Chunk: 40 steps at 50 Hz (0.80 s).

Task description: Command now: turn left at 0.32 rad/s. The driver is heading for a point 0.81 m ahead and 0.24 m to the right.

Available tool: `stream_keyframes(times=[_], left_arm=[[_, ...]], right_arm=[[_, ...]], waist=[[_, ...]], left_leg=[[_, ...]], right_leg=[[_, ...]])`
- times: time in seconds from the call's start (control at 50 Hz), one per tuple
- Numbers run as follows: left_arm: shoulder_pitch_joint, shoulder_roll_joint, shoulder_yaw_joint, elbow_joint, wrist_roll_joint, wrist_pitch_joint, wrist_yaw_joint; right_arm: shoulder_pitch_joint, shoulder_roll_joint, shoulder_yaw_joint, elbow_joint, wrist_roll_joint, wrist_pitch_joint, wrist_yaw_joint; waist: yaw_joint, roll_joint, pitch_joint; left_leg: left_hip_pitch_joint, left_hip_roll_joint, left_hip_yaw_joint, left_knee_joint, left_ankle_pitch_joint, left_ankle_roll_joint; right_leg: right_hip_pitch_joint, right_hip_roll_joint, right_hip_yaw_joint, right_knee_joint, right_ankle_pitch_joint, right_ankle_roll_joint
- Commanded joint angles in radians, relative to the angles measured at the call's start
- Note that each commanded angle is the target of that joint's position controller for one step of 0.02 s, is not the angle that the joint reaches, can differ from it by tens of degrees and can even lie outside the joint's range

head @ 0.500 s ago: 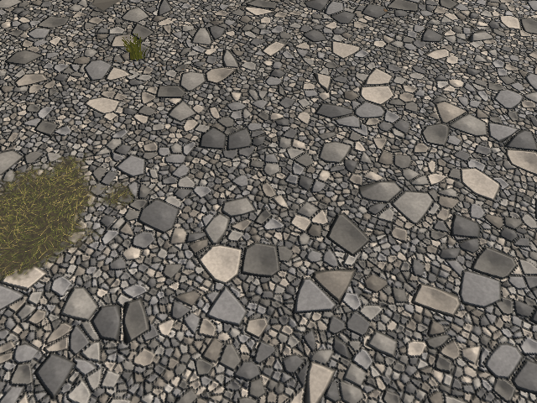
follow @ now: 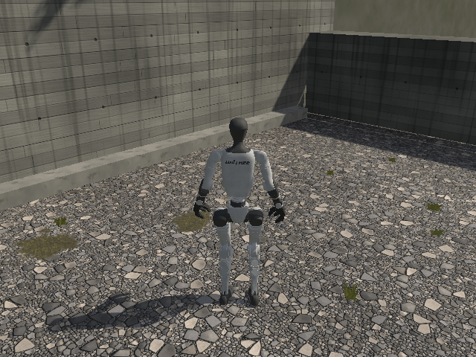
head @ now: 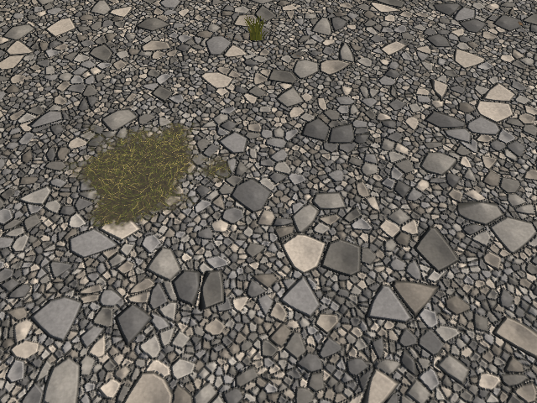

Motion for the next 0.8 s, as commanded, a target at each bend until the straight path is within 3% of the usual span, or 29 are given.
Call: stream_keyframes(times=[0.02, 0.04, 0.06, 0.08, 0.1, 0.12, 0.14, 0.16, 0.22, 0.32, 0.36, 0.4, 0.42, 0.44, 0.46, 0.48, 0.5, 0.52, 0.56, 0.62, 0.7, 0.8], left_arm=[[0.098, 0.070, 0.014, -0.036, 0.006, -0.026, 0.015], [0.082, 0.123, 0.019, -0.047, 0.024, -0.036, 0.023], [0.008, 0.213, 0.032, -0.076, 0.025, -0.037, 0.017], [0.037, 0.186, 0.033, -0.056, 0.024, -0.037, 0.009], [0.036, 0.137, 0.019, -0.047, 0.020, -0.041, 0.000], [0.024, 0.118, 0.017, -0.036, 0.022, -0.041, -0.007], [0.031, 0.119, 0.018, -0.024, 0.024, -0.041, -0.008], [0.050, 0.116, 0.019, -0.009, 0.021, -0.044, -0.007], [0.118, 0.124, 0.030, 0.032, 0.013, -0.058, -0.014], [0.180, 0.144, 0.048, 0.086, 0.018, -0.080, -0.027], [0.177, 0.153, 0.054, 0.097, 0.017, -0.079, -0.032], [0.148, 0.154, 0.057, 0.101, 0.005, -0.074, -0.035], [0.145, 0.132, 0.052, 0.104, 0.005, -0.076, -0.034], [0.114, 0.081, 0.036, 0.086, 0.011, -0.083, -0.034], [0.066, -0.017, 0.006, 0.032, 0.005, -0.092, -0.042], [0.026, 0.077, 0.027, 0.022, 0.024, -0.091, -0.036], [0.038, 0.112, 0.040, 0.037, 0.027, -0.090, -0.043], [0.080, 0.098, 0.038, 0.065, 0.020, -0.092, -0.056], [0.105, 0.088, 0.037, 0.096, 0.024, -0.088, -0.069], [0.070, 0.058, 0.032, 0.095, 0.026, -0.079, -0.075], [-0.054, 0.034, 0.021, 0.052, 0.030, -0.074, -0.080], [-0.195, 0.004, -0.005, -0.012, 0.032, -0.076, -0.096]], right_arm=[[-0.035, -0.127, -0.028, -0.051, 0.014, -0.009, -0.009], [-0.004, -0.074, -0.013, -0.054, 0.015, -0.015, -0.011], [0.038, -0.049, -0.007, -0.062, 0.018, -0.019, -0.015], [0.014, -0.120, -0.026, -0.043, -0.005, -0.012, -0.020], [0.019, -0.125, -0.029, -0.030, -0.006, -0.011, -0.015], [0.020, -0.113, -0.026, -0.014, -0.011, -0.012, -0.007], [0.024, -0.108, -0.025, -0.005, -0.018, -0.014, 0.004], [0.028, -0.102, -0.022, 0.005, -0.023, -0.017, 0.015], [-0.029, -0.082, -0.011, 0.011, -0.022, -0.032, 0.030], [-0.121, -0.041, 0.012, 0.007, -0.014, -0.057, 0.035], [-0.110, -0.041, 0.015, 0.016, -0.009, -0.065, 0.031], [-0.027, -0.026, 0.019, 0.052, -0.008, -0.079, 0.020], [0.046, -0.040, 0.014, 0.083, -0.012, -0.089, 0.009], [0.155, -0.082, 0.004, 0.114, -0.016, -0.101, -0.003], [0.258, -0.194, -0.020, 0.120, -0.021, -0.107, -0.014], [0.261, -0.230, -0.035, 0.139, -0.014, -0.106, -0.014], [0.184, -0.166, -0.017, 0.126, -0.010, -0.106, -0.009], [0.122, -0.115, -0.003, 0.110, -0.007, -0.113, -0.005], [0.095, -0.073, 0.011, 0.109, -0.008, -0.129, -0.010], [0.144, -0.066, 0.013, 0.145, -0.003, -0.146, -0.011], [0.166, -0.041, 0.023, 0.176, -0.003, -0.152, -0.010], [0.200, -0.060, 0.025, 0.220, 0.000, -0.155, -0.021]], waist=[[0.060, 0.083, -0.105], [0.034, -0.055, -0.108], [-0.003, -0.225, -0.080], [0.034, -0.195, -0.078], [0.020, -0.145, -0.069], [0.016, -0.142, -0.036], [0.018, -0.188, -0.017], [0.027, -0.209, 0.001], [0.057, -0.154, 0.018], [0.093, -0.166, 0.014], [0.080, -0.164, 0.020], [0.020, -0.121, 0.019], [-0.014, -0.079, 0.001], [-0.067, 0.003, -0.043], [-0.114, 0.231, -0.097], [-0.108, 0.169, 0.016], [-0.050, 0.073, 0.082], [-0.014, 0.070, 0.084], [0.007, 0.083, 0.058], [0.005, 0.072, 0.042], [-0.006, 0.066, 0.073], [-0.026, 0.060, 0.092]], left_leg=[[0.010, 0.214, -0.255, -0.040, 0.247, 0.073], [-0.064, 0.145, -0.179, 0.058, 0.038, 0.014], [-0.176, -0.036, 0.002, 0.172, -0.252, -0.026], [-0.111, 0.001, 0.037, 0.341, -0.366, -0.038], [-0.114, 0.014, 0.029, 0.406, -0.319, -0.037], [-0.144, 0.024, 0.038, 0.442, -0.253, -0.038], [-0.191, 0.026, 0.052, 0.461, -0.212, -0.041], [-0.229, 0.030, 0.063, 0.465, -0.196, -0.046], [-0.288, 0.064, 0.134, 0.401, -0.168, -0.059], [-0.179, 0.101, 0.213, 0.183, -0.193, -0.050], [-0.071, 0.093, 0.236, 0.084, -0.196, -0.025], [0.142, 0.078, 0.271, -0.083, -0.044, 0.006], [0.293, 0.073, 0.251, -0.116, -0.039, 0.017], [0.458, 0.179, 0.116, -0.158, -0.138, 0.034], [0.553, 0.443, -0.287, -0.322, -0.503, 0.111], [0.410, 0.540, -0.459, -0.394, -0.590, 0.195], [0.351, 0.487, -0.375, -0.377, -0.549, 0.194], [0.316, 0.432, -0.274, -0.383, -0.445, 0.161], [0.304, 0.361, -0.092, -0.399, -0.187, 0.114], [0.310, 0.333, 0.064, -0.382, 0.114, 0.099], [0.282, 0.321, 0.186, -0.385, 0.311, 0.098], [0.306, 0.340, 0.286, -0.360, 0.512, 0.080]], right_leg=[[0.195, -0.016, 0.006, -0.303, 0.168, -0.032], [0.254, -0.180, 0.172, -0.402, 0.142, -0.063], [0.238, -0.380, 0.410, -0.442, 0.322, -0.155], [0.126, -0.419, 0.413, -0.412, 0.384, -0.253], [0.122, -0.363, 0.366, -0.434, 0.233, -0.251], [0.122, -0.298, 0.316, -0.462, 0.030, -0.215], [0.157, -0.255, 0.295, -0.489, -0.085, -0.186], [0.194, -0.238, 0.287, -0.505, -0.117, -0.182], [0.282, -0.236, 0.273, -0.516, -0.096, -0.195], [0.250, -0.242, 0.241, -0.508, -0.044, -0.220], [0.173, -0.243, 0.228, -0.498, -0.045, -0.225], [0.038, -0.219, 0.187, -0.439, -0.041, -0.205], [-0.064, -0.192, 0.164, -0.366, -0.055, -0.181], [-0.197, -0.143, 0.107, -0.230, -0.092, -0.145], [-0.366, -0.016, -0.046, 0.089, -0.143, -0.091], [-0.462, -0.011, -0.032, 0.253, -0.158, -0.098], [-0.465, -0.068, 0.019, 0.323, -0.068, -0.106], [-0.440, -0.083, 0.031, 0.331, 0.008, -0.102], [-0.392, -0.091, 0.027, 0.347, 0.109, -0.079], [-0.420, -0.075, 0.035, 0.388, 0.196, -0.053], [-0.449, -0.069, -0.005, 0.279, 0.291, -0.025], [-0.326, -0.061, -0.128, 0.010, 0.349, -0.069]])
